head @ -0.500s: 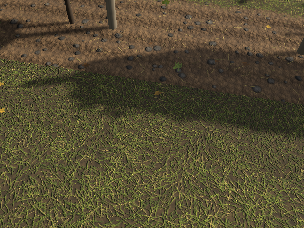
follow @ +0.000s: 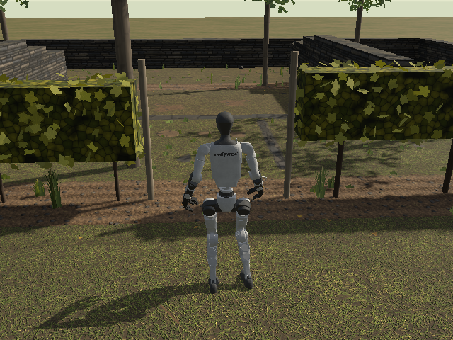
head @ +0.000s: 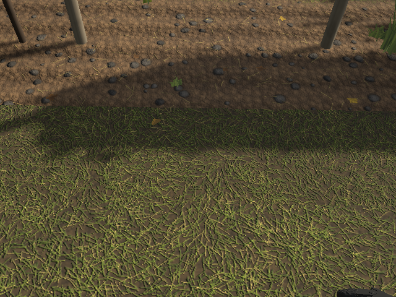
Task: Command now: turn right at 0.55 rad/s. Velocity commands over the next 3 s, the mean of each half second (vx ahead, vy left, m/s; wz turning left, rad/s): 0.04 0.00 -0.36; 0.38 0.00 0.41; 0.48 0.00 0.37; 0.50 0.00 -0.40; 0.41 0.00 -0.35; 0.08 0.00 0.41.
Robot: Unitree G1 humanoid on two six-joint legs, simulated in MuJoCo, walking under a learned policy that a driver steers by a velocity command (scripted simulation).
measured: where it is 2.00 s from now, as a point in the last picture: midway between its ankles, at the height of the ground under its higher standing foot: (195, 255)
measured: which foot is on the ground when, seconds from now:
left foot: down 0.00-0.48, up 0.50-0.76, down 0.78-1.00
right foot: up 0.00-0.42, down 0.44-0.80, up 0.82-1.00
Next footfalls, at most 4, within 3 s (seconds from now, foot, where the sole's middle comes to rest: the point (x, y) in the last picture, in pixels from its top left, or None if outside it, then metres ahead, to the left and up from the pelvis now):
0.44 right None -0.06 -0.16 -0.75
0.78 left None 0.05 0.07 -0.75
1.16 right None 0.38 -0.12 -0.94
1.58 left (161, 272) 0.59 0.19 -0.94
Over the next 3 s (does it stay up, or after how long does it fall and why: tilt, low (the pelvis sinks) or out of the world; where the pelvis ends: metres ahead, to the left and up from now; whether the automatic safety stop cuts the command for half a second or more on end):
stays up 1.04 0.01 -0.37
